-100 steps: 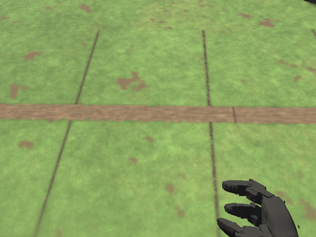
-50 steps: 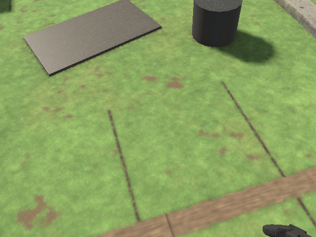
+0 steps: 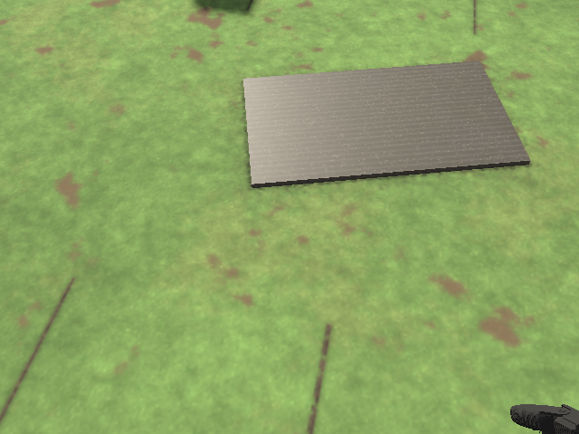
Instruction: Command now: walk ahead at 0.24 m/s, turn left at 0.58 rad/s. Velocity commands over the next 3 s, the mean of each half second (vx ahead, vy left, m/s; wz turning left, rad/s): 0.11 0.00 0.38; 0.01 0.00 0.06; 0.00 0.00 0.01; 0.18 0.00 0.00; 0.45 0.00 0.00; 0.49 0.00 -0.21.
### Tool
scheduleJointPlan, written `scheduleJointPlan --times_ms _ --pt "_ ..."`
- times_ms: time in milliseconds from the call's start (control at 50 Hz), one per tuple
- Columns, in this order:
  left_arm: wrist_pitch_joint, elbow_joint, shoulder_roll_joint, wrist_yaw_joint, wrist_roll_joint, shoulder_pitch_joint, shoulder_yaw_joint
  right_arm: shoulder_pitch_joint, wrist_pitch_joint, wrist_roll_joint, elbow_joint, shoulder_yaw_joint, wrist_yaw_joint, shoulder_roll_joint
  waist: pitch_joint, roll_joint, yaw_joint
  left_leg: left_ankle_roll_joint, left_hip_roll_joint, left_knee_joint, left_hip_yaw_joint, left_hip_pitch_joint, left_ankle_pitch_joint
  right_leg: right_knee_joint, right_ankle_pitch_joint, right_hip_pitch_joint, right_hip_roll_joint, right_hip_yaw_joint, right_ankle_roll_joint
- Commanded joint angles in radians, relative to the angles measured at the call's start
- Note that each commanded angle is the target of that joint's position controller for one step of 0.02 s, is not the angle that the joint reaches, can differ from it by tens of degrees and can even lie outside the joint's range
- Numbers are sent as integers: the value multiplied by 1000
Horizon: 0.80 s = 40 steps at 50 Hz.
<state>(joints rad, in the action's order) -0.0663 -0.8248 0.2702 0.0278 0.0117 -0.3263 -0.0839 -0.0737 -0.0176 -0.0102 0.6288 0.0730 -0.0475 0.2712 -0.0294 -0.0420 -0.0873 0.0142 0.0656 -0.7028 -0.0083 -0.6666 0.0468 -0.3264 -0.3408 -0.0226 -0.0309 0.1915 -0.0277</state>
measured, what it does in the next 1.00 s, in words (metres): walks ahead: left foot, then right foot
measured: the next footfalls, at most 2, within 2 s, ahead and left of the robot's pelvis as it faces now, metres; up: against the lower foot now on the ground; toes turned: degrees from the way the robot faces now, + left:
left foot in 0.06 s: +0.20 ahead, +0.12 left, +0.00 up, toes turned +5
right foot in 0.50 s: +0.20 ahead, -0.12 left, +0.00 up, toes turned +12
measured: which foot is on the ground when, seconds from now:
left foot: up 0.00-0.04, down 0.06-1.00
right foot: down 0.00-0.06, up 0.08-0.48, down 0.50-1.00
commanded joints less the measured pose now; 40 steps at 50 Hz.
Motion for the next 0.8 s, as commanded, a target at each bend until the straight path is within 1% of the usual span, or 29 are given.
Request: scheduleJointPlan --times_ms 20,40,60,80,100,120,140,160,180,200,220,240,280,320,360,400,440,460,480,500,520,540,560,580,600,620,640,700,800 --pt "-3 78 210 13 28 96 -53 -35 -6 6 -72 36 -13 93 75 167 92 51 -72 93 77 195 65 -116 878 -2 -223 -50 112" --pt "2 82 206 15 36 111 -53 -144 -5 8 -43 57 -11 125 121 141 153 80 -111 179 95 333 10 -263 894 -18 -196 -26 88" --pt "-1 83 176 11 26 77 -44 -251 -2 9 -19 83 7 184 180 74 199 119 -113 239 50 538 -162 -485 737 -132 -138 -6 39" --pt "-3 120 46 1 -51 34 -4 -274 3 9 -23 93 34 278 248 -203 134 202 135 155 -272 798 -673 -834 -156 -451 -35 -10 -18" --pt "-14 138 72 -11 -35 -60 13 -229 -12 30 -79 82 25 310 475 -271 100 450 349 234 -711 985 -633 -1123 -413 -654 88 -220 -50" --pt "-15 131 158 -17 -8 23 -5 -211 -11 26 -95 68 20 235 473 -92 159 402 281 276 -610 927 -499 -1143 -299 -681 32 -313 -36" --pt "-10 151 158 -12 -2 93 -1 -159 -13 9 -91 54 22 189 361 -49 146 348 225 282 -491 822 -402 -1086 -207 -711 7 -295 -25" --pt "1 133 142 3 -14 102 1 -118 -9 -3 -90 43 29 154 283 40 116 298 182 293 -417 700 -346 -1017 -144 -698 -34 -287 -30" --pt "15 136 152 13 -23 108 -3 -89 -4 -5 -90 34 35 133 241 25 93 284 161 311 -380 585 -343 -956 -112 -648 -51 -287 -34" --pt "30 134 154 12 -21 100 -6 -74 0 9 -90 30 38 131 219 0 68 275 146 332 -355 488 -344 -925 -99 -580 -53 -280 -31" --pt "39 131 139 13 -21 89 -3 -65 -1 22 -87 30 39 132 214 -16 57 274 137 340 -336 432 -375 -892 -92 -540 -44 -266 -33" --pt "44 126 121 16 -22 81 2 -66 -4 27 -81 30 42 136 217 -23 52 273 127 341 -308 402 -412 -851 -87 -516 -37 -256 -36" --pt "51 124 97 22 -26 93 11 -73 -5 26 -68 31 50 146 226 -26 55 267 117 342 -280 383 -407 -762 -54 -500 -29 -250 -44" --pt "61 124 85 24 -24 115 16 -62 4 22 -63 29 59 143 228 -40 62 247 101 354 -269 364 -258 -684 2 -472 -32 -253 -45" --pt "70 130 81 22 -19 146 18 -48 14 23 -61 23 63 131 203 -61 74 228 85 381 -272 324 -41 -602 40 -431 -32 -252 -42" --pt "73 137 79 19 -17 172 18 -51 20 27 -53 17 61 120 166 -84 90 219 79 398 -289 299 131 -520 39 -391 -27 -248 -38" --pt "69 140 75 13 -16 181 19 -65 23 28 -39 9 56 104 140 -95 100 211 83 386 -314 305 208 -422 20 -349 -18 -240 -28" --pt "64 136 66 8 -17 169 20 -65 25 26 -32 2 54 91 132 -91 90 199 78 367 -317 304 232 -337 44 -305 -10 -229 -18" --pt "59 126 52 1 -20 144 22 -66 27 23 -24 -6 53 74 126 -84 70 173 62 345 -310 291 256 -213 111 -231 3 -210 -1" --pt "54 124 59 -5 -33 136 22 -110 24 23 -6 -15 52 51 122 -61 72 126 32 325 -295 275 287 -132 179 -164 -15 -230 18" --pt "51 134 111 -6 -49 128 16 -142 17 34 2 -20 52 36 115 20 96 72 -21 244 -244 237 329 -99 285 -123 -121 -335 58" --pt "51 128 155 -6 -49 183 4 -204 10 29 4 -15 47 31 98 203 176 28 -107 220 -118 255 326 -93 254 -192 -172 -389 121" --pt "48 130 85 -11 -44 198 17 -146 8 41 2 -12 49 55 97 218 140 0 -97 199 -96 366 253 -44 74 -303 -158 -401 132" --pt "44 129 59 -14 -45 202 25 -94 13 38 -7 -4 50 69 71 201 126 0 -94 196 -102 400 212 -35 -24 -337 -120 -375 101" --pt "39 126 67 -14 -45 201 25 -77 21 36 -4 -4 53 59 56 184 120 6 -88 197 -106 417 194 -40 -47 -355 -96 -350 75" --pt "34 128 73 -13 -39 198 25 -79 29 37 -4 -2 55 64 34 174 113 15 -84 205 -121 402 191 -46 -43 -350 -81 -330 63" --pt "30 122 73 -9 -36 182 25 -87 31 35 0 -3 55 55 27 157 111 23 -76 217 -132 396 185 -62 -23 -336 -71 -315 56" --pt "29 114 67 1 -29 137 26 -91 21 30 12 -4 55 40 38 87 91 31 -70 225 -143 375 156 -108 50 -282 -52 -291 57" --pt "33 111 54 1 -26 123 28 -102 15 26 30 -2 59 28 67 39 82 22 -64 211 -148 402 71 -138 122 -248 -37 -278 64"
Over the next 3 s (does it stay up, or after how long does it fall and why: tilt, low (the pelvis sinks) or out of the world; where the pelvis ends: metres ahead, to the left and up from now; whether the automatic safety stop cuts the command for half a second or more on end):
stays up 0.77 0.14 -0.01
